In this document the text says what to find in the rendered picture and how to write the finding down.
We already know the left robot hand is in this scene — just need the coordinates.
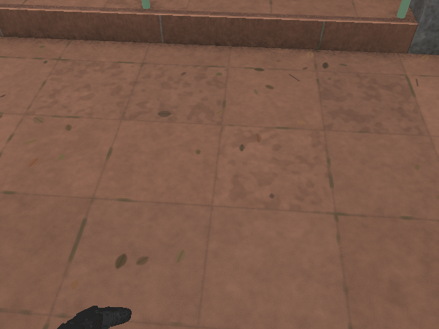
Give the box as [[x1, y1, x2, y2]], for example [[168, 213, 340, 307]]
[[57, 306, 132, 329]]

